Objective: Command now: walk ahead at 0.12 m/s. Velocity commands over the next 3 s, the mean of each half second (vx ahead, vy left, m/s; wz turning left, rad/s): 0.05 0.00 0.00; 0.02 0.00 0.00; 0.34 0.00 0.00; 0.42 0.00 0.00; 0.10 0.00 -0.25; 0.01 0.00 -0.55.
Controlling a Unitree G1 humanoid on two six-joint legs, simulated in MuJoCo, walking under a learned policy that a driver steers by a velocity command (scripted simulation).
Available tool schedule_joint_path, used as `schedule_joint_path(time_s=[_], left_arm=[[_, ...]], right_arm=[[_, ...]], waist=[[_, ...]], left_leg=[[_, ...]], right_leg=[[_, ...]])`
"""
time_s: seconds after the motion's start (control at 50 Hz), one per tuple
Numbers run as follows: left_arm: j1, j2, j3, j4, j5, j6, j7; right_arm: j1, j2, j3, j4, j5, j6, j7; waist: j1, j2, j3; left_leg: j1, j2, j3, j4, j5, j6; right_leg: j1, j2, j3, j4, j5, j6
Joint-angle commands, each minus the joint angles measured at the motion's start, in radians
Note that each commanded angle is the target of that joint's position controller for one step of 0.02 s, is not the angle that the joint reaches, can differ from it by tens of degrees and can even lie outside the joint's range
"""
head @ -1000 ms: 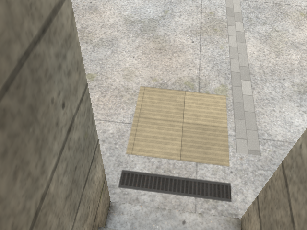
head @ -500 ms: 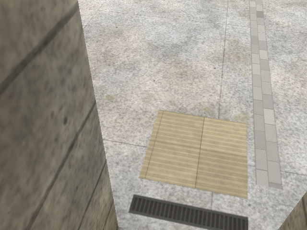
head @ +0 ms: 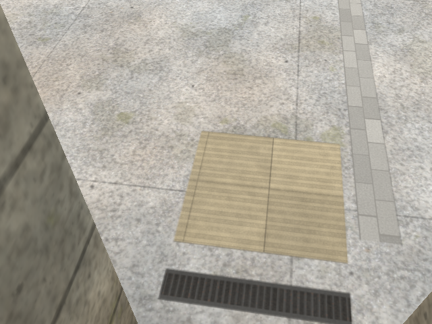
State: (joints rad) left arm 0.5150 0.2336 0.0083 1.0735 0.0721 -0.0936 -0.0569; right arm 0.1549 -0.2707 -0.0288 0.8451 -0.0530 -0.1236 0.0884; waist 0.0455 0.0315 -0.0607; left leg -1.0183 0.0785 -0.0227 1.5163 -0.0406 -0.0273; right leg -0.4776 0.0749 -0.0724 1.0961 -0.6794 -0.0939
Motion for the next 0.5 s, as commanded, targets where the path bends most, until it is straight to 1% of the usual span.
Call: schedule_joint_path(time_s=[0.02,0.04,0.06,0.08,0.1,0.12,0.14,0.16,0.18,0.2,0.22,0.24,0.26,0.28,0.3,0.32,0.34,0.36,0.38,0.4,0.42,0.44,0.46,0.48,0.5], left_arm=[[-0.256,0.158,0.019,-0.159,-0.023,-0.047,0.006],[-0.084,0.142,0.006,-0.088,-0.056,-0.046,0.032],[0.067,0.105,-0.002,-0.032,-0.058,-0.036,0.054],[0.166,0.097,-0.002,0.016,-0.045,-0.026,0.055],[0.210,0.099,0.009,0.021,-0.048,-0.009,0.054],[0.311,0.016,-0.003,0.026,-0.082,-0.002,0.053],[0.327,0.020,0.007,0.019,-0.054,-0.011,0.069],[0.153,0.032,0.007,-0.059,-0.063,-0.008,0.081],[0.071,0.089,0.011,-0.034,-0.043,0.017,0.052],[-0.067,0.148,0.022,-0.035,-0.025,0.030,0.020],[-0.196,0.143,0.004,-0.036,0.014,0.003,-0.014],[-0.399,0.147,0.004,-0.124,-0.016,-0.020,-0.024],[-0.386,0.151,0.016,-0.148,-0.086,-0.013,-0.004],[-0.234,0.133,0.004,-0.073,-0.066,0.009,-0.018],[-0.157,0.138,0.014,-0.025,-0.055,0.026,-0.048],[-0.177,0.039,0.017,-0.059,-0.050,0.050,-0.067],[-0.089,-0.001,0.005,-0.117,-0.032,0.058,-0.059],[-0.134,0.001,-0.012,-0.180,-0.041,0.061,-0.059],[-0.134,-0.055,-0.044,-0.189,-0.054,0.063,-0.043],[-0.071,-0.103,-0.069,-0.173,-0.074,0.059,-0.039],[0.028,-0.123,-0.090,-0.141,-0.083,0.052,-0.039],[0.036,-0.123,-0.098,-0.122,-0.065,0.046,-0.035],[-0.001,-0.086,-0.099,-0.142,-0.067,0.042,-0.040],[0.030,-0.034,-0.079,-0.106,-0.050,0.046,-0.049],[0.035,-0.021,-0.071,-0.084,-0.044,0.047,-0.059]], right_arm=[[0.324,-0.051,0.001,0.109,-0.075,0.052,0.034],[0.162,-0.061,-0.007,0.041,-0.075,0.060,0.021],[0.038,-0.046,-0.003,-0.003,-0.037,0.063,0.006],[-0.036,-0.015,-0.002,-0.031,-0.006,0.060,0.002],[-0.096,0.007,0.012,-0.059,0.010,0.059,-0.002],[-0.157,0.001,0.014,-0.070,0.041,0.048,-0.004],[-0.195,-0.050,0.010,-0.050,0.015,0.049,0.002],[-0.185,-0.010,0.030,-0.029,-0.018,0.059,0.034],[-0.114,0.048,0.034,-0.019,-0.011,0.083,0.044],[0.014,0.046,0.028,-0.016,-0.045,0.111,0.041],[0.301,0.019,0.016,0.061,-0.096,0.129,0.034],[0.457,-0.032,-0.020,0.089,-0.078,0.120,0.046],[0.355,-0.084,-0.048,0.061,-0.008,0.104,0.033],[0.414,-0.087,-0.054,0.101,-0.005,0.092,0.014],[0.619,-0.079,-0.059,0.128,-0.017,0.079,-0.004],[0.579,-0.116,-0.055,0.125,-0.021,0.071,0.005],[0.512,-0.119,-0.037,0.122,0.030,0.051,0.030],[0.375,-0.053,-0.003,0.093,0.049,0.040,0.053],[0.237,0.060,0.042,0.091,0.047,0.042,0.069],[0.202,0.079,0.064,0.099,0.042,0.040,0.080],[0.193,0.076,0.072,0.117,0.046,0.036,0.079],[0.233,0.095,0.086,0.132,0.043,0.029,0.055],[0.292,0.083,0.098,0.152,0.052,0.026,0.046],[0.300,0.063,0.100,0.154,0.058,0.015,0.036],[0.226,0.035,0.095,0.114,0.063,0.010,0.025]], waist=[[-0.159,-0.051,0.058],[-0.062,-0.061,0.043],[0.024,-0.073,0.021],[0.065,-0.129,0.028],[0.094,-0.131,0.063],[0.147,-0.045,0.094],[0.172,0.007,0.205],[0.144,-0.028,0.176],[0.061,-0.090,0.175],[-0.034,-0.122,0.197],[-0.206,-0.127,0.170],[-0.316,-0.039,0.069],[-0.254,0.139,0.073],[-0.214,0.115,0.050],[-0.276,0.169,-0.047],[-0.163,0.238,-0.117],[-0.066,0.180,-0.152],[-0.027,0.046,-0.124],[0.028,-0.036,-0.129],[0.078,0.001,-0.084],[0.111,0.008,0.005],[0.092,0.061,0.083],[0.059,0.051,0.079],[0.046,-0.005,0.057],[0.051,-0.020,0.115]], left_leg=[[0.336,0.003,-0.023,-0.139,0.376,-0.029],[0.101,0.023,-0.036,-0.295,0.304,-0.025],[-0.080,0.050,-0.059,-0.468,0.241,-0.032],[-0.160,0.068,-0.088,-0.557,0.116,-0.031],[-0.199,0.066,-0.099,-0.630,0.033,-0.023],[-0.288,0.067,-0.084,-0.772,0.066,-0.019],[-0.291,0.049,-0.062,-0.782,0.372,0.011],[0.029,0.047,-0.001,-1.002,0.477,0.029],[0.405,0.000,0.062,-0.889,0.436,0.020],[0.578,-0.007,0.063,-0.823,0.409,0.023],[0.906,-0.035,0.116,-0.483,0.515,-0.011],[1.043,-0.037,0.126,-0.554,0.422,-0.030],[0.906,0.017,0.122,-1.186,0.279,-0.026],[1.071,-0.029,0.242,-1.325,0.402,0.017],[1.314,0.082,0.103,-1.289,0.691,0.147],[1.493,0.185,-0.052,-0.987,1.181,0.242],[1.449,0.270,-0.164,-0.943,1.391,0.344],[1.313,0.294,-0.169,-0.954,1.174,0.337],[1.120,0.312,-0.160,-0.998,0.890,0.291],[0.868,0.307,-0.147,-1.054,0.809,0.280],[0.579,0.251,-0.099,-1.101,0.576,0.269],[0.460,0.221,-0.113,-1.051,0.462,0.259],[0.462,0.158,-0.075,-1.027,0.289,0.212],[0.410,0.096,-0.036,-1.012,0.114,0.166],[0.351,0.033,0.021,-1.044,-0.064,0.130]], right_leg=[[-0.386,-0.193,0.294,-0.161,0.776,-0.100],[-0.067,-0.241,0.373,-0.069,0.785,-0.098],[0.220,-0.263,0.459,0.007,0.803,-0.087],[0.390,-0.287,0.548,0.014,0.868,-0.091],[0.444,-0.319,0.642,-0.019,0.892,-0.126],[0.535,-0.278,0.548,0.013,0.888,-0.040],[0.428,-0.170,0.494,-0.011,0.686,-0.018],[0.191,-0.150,0.401,-0.087,0.626,-0.044],[-0.114,-0.146,0.401,-0.173,0.494,-0.105],[-0.294,-0.167,0.422,-0.145,0.276,-0.152],[-0.571,-0.154,0.397,-0.064,0.290,-0.128],[-0.543,-0.129,0.313,0.067,0.553,-0.035],[-0.199,-0.083,0.218,0.214,0.491,0.067],[-0.111,-0.025,0.168,0.402,0.586,0.045],[-0.195,0.024,0.158,0.791,0.392,0.074],[-0.507,0.061,0.050,1.095,-0.165,0.092],[-0.623,0.005,0.064,1.114,-0.213,0.114],[-0.679,-0.056,0.089,0.964,-0.193,0.128],[-0.597,-0.138,0.157,0.807,-0.063,0.127],[-0.456,-0.172,0.158,0.789,0.038,0.164],[-0.296,-0.206,0.140,0.655,0.252,0.194],[-0.286,-0.238,0.177,0.586,0.464,0.200],[-0.292,-0.215,0.129,0.508,0.376,0.219],[-0.183,-0.223,0.093,0.336,0.502,0.227],[-0.118,-0.221,0.083,0.080,0.701,0.223]])
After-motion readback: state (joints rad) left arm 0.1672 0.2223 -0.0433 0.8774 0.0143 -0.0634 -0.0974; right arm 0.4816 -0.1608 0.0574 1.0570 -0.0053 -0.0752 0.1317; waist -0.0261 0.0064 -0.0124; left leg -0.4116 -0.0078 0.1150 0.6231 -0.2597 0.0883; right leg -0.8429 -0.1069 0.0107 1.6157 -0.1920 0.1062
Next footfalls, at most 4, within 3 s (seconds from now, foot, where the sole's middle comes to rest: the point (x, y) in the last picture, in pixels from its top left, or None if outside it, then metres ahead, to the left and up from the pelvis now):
0.08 left None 0.16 0.13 -0.73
0.30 left None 0.22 0.14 -0.90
0.48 right None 0.14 -0.10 -0.76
0.70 right None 0.23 -0.09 -0.90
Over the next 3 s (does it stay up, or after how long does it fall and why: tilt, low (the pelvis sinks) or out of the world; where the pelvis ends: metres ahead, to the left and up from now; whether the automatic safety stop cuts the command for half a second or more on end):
stays up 0.93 0.10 -0.55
